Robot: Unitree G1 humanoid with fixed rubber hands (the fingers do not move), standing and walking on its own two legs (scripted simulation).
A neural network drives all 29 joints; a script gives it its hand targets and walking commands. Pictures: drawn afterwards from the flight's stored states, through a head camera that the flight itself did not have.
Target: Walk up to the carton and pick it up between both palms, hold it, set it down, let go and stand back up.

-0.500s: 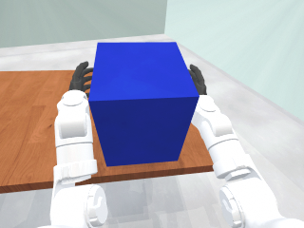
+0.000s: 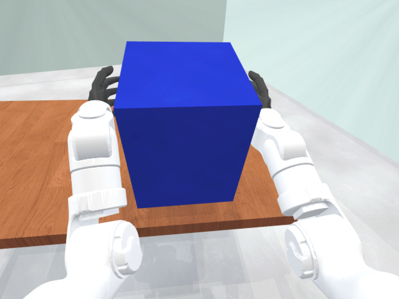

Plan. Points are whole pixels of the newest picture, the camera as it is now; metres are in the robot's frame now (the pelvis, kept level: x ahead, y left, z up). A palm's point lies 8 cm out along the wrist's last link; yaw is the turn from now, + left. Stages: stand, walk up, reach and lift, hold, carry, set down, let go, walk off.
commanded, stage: hold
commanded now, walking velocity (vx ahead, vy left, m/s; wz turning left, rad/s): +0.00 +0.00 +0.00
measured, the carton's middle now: (183, 126) +0.38 +0.01 +0.22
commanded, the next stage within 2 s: none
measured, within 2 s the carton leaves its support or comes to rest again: neither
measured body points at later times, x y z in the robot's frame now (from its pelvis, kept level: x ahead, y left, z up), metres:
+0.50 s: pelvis +0.01 +0.00 +0.00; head -0.06 +0.02 +0.44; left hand +0.39 +0.16 +0.27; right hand +0.39 -0.14 +0.27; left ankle +0.02 +0.13 -0.75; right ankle +0.01 -0.11 -0.75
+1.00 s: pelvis +0.01 +0.00 +0.00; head -0.07 +0.01 +0.44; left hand +0.38 +0.16 +0.28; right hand +0.38 -0.14 +0.27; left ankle +0.02 +0.13 -0.75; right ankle +0.01 -0.11 -0.75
